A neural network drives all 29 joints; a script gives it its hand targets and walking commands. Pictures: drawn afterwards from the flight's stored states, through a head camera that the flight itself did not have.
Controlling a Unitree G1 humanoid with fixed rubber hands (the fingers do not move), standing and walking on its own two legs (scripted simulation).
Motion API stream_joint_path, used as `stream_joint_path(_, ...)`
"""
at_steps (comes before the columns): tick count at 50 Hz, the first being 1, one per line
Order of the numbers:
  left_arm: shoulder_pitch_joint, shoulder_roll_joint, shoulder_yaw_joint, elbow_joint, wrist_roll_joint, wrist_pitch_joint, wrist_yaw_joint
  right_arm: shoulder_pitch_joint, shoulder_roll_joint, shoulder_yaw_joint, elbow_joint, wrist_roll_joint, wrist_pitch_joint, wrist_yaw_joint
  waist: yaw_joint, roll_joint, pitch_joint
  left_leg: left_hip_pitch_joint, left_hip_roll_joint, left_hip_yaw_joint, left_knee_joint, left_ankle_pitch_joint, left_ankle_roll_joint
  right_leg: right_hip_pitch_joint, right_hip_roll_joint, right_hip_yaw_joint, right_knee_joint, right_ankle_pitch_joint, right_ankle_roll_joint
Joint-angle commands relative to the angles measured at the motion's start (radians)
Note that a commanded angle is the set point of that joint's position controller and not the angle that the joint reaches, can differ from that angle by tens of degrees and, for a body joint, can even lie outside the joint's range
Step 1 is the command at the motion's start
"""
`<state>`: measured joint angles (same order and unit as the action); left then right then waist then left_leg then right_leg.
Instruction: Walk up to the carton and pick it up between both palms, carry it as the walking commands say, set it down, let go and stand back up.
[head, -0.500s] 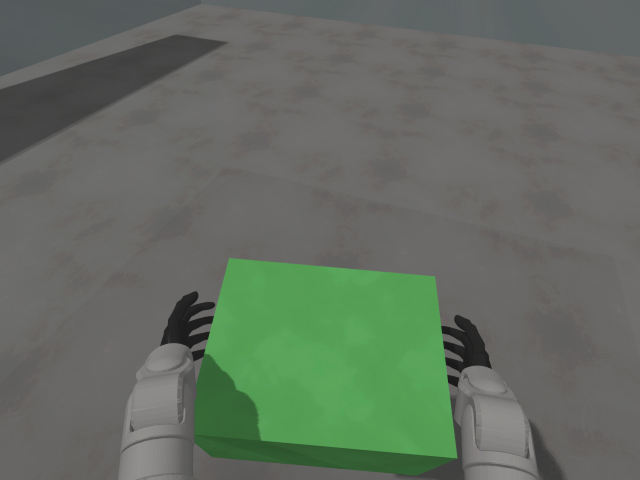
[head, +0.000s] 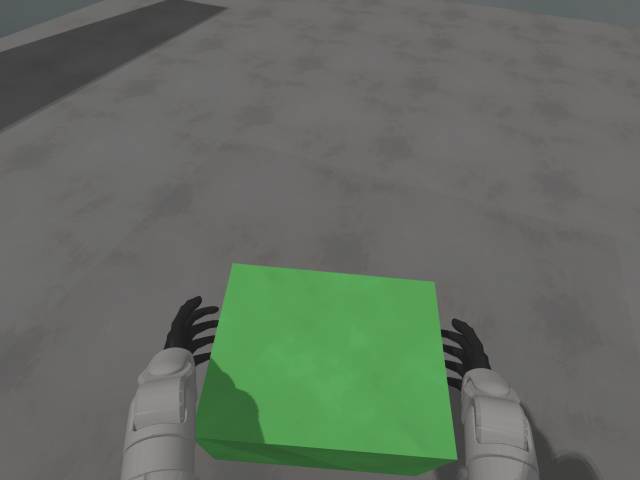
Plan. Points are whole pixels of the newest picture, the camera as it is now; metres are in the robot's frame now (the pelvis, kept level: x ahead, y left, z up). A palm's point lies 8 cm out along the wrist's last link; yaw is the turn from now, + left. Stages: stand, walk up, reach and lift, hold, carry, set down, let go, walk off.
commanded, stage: set down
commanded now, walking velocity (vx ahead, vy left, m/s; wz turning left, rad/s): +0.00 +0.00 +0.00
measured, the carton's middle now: (324, 370) +0.30 -0.02 -0.07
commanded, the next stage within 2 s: none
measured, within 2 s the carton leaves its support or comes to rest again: neither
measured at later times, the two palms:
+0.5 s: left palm (194, 366) +0.31 +0.17 -0.07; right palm (452, 378) +0.28 -0.21 -0.08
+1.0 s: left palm (205, 374) +0.34 +0.17 -0.16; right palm (429, 384) +0.31 -0.21 -0.17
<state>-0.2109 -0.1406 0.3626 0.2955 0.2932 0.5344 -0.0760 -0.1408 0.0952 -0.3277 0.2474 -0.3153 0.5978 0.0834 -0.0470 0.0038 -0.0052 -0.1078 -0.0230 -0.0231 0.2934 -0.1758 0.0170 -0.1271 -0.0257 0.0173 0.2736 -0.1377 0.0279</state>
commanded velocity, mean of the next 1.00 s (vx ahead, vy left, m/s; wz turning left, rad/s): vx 0.00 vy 0.00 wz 0.00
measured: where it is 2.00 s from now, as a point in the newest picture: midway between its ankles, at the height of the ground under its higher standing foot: outside the picture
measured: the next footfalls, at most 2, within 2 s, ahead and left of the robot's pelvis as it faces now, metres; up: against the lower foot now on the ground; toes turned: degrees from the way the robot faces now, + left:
none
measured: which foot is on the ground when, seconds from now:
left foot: down 0.00-1.00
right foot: down 0.00-1.00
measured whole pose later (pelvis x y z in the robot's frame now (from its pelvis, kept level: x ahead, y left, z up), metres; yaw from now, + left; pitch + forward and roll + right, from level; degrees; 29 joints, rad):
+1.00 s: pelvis -0.06 -0.01 -0.09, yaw +0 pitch +36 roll -1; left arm -0.63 -0.07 0.52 0.52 0.27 0.33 -0.05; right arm -0.54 0.04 -0.45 0.46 -0.26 0.40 0.05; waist -0.01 0.02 -0.20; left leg -1.25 -0.04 -0.07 0.92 -0.30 -0.01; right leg -1.26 0.02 0.03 0.88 -0.26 0.02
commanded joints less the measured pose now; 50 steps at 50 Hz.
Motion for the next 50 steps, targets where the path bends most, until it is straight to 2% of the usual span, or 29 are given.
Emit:
stream_joint_path(1,-0.382,-0.727,-0.547,0.090,-0.186,-0.029,-0.255,-0.514,0.680,0.515,-0.019,0.211,-0.081,0.253,0.009,-0.003,-0.245,-0.002,-0.075,-0.045,0.003,0.253,-0.026,0.063,0.118,0.007,0.037,0.195,-0.036)
stream_joint_path(5,-0.398,-0.702,-0.508,0.148,-0.160,-0.070,-0.259,-0.540,0.679,0.489,0.046,0.206,-0.124,0.252,0.028,-0.002,-0.270,-0.066,-0.082,-0.034,0.047,0.236,-0.019,-0.008,0.116,0.007,0.083,0.195,-0.037)
stream_joint_path(12,-0.460,-0.667,-0.462,0.209,-0.145,-0.137,-0.276,-0.586,0.698,0.458,0.132,0.195,-0.192,0.239,0.038,-0.030,-0.362,-0.200,-0.090,-0.018,0.128,0.238,-0.005,-0.095,0.114,0.012,0.168,0.249,-0.026)
stream_joint_path(21,-0.547,-0.672,-0.443,0.256,-0.138,-0.190,-0.301,-0.645,0.710,0.440,0.169,0.173,-0.248,0.229,0.017,-0.012,-0.507,-0.375,-0.092,-0.011,0.227,0.237,-0.003,-0.203,0.114,0.013,0.268,0.285,-0.019)
stream_joint_path(23,-0.561,-0.672,-0.440,0.263,-0.133,-0.198,-0.304,-0.680,0.716,0.442,0.166,0.177,-0.258,0.233,0.023,-0.008,-0.537,-0.413,-0.091,-0.012,0.248,0.233,-0.005,-0.234,0.117,0.006,0.291,0.272,-0.020)
stream_joint_path(26,-0.601,-0.677,-0.433,0.276,-0.127,-0.206,-0.311,-0.708,0.725,0.439,0.179,0.175,-0.266,0.238,0.020,-0.001,-0.567,-0.483,-0.090,-0.008,0.285,0.204,-0.006,-0.288,0.117,0.003,0.329,0.250,-0.021)
stream_joint_path(28,-0.621,-0.679,-0.421,0.295,-0.119,-0.209,-0.315,-0.748,0.728,0.440,0.182,0.181,-0.269,0.244,0.032,0.002,-0.583,-0.531,-0.088,-0.007,0.308,0.177,-0.006,-0.315,0.116,-0.001,0.353,0.223,-0.023)
stream_joint_path(31,-0.648,-0.705,-0.414,0.314,-0.118,-0.204,-0.322,-0.798,0.738,0.447,0.175,0.189,-0.267,0.253,0.033,-0.005,-0.625,-0.586,-0.086,-0.006,0.351,0.143,-0.004,-0.360,0.118,-0.003,0.388,0.184,-0.024)
stream_joint_path(36,-0.704,-0.717,-0.415,0.318,-0.119,-0.200,-0.330,-0.859,0.756,0.455,0.176,0.204,-0.263,0.269,0.040,0.001,-0.699,-0.682,-0.087,0.003,0.412,0.121,-0.009,-0.419,0.119,-0.009,0.448,0.173,-0.025)
stream_joint_path(37,-0.724,-0.722,-0.421,0.315,-0.130,-0.199,-0.331,-0.870,0.764,0.459,0.174,0.209,-0.263,0.269,0.034,-0.013,-0.724,-0.694,-0.087,0.001,0.429,0.122,-0.008,-0.425,0.120,-0.010,0.463,0.177,-0.023)
stream_joint_path(42,-0.766,-0.725,-0.426,0.317,-0.141,-0.195,-0.338,-0.908,0.770,0.461,0.180,0.217,-0.258,0.273,0.035,-0.013,-0.787,-0.799,-0.091,0.013,0.489,0.102,-0.011,-0.494,0.121,-0.015,0.524,0.177,-0.018)
stream_joint_path(43,-0.780,-0.730,-0.431,0.317,-0.147,-0.193,-0.340,-0.907,0.769,0.457,0.184,0.213,-0.257,0.274,0.027,-0.014,-0.797,-0.819,-0.091,0.013,0.501,0.103,-0.013,-0.510,0.122,-0.019,0.537,0.179,-0.019)
stream_joint_path(44,-0.775,-0.729,-0.423,0.331,-0.144,-0.190,-0.341,-0.926,0.765,0.457,0.180,0.218,-0.258,0.275,0.034,-0.006,-0.800,-0.839,-0.093,0.017,0.515,0.096,-0.012,-0.531,0.120,-0.016,0.546,0.169,-0.019)
stream_joint_path(50,-0.837,-0.753,-0.436,0.351,-0.159,-0.182,-0.345,-0.980,0.761,0.441,0.192,0.221,-0.257,0.280,0.017,0.016,-0.888,-0.918,-0.095,0.028,0.590,0.097,-0.019,-0.650,0.128,-0.030,0.623,0.158,-0.022)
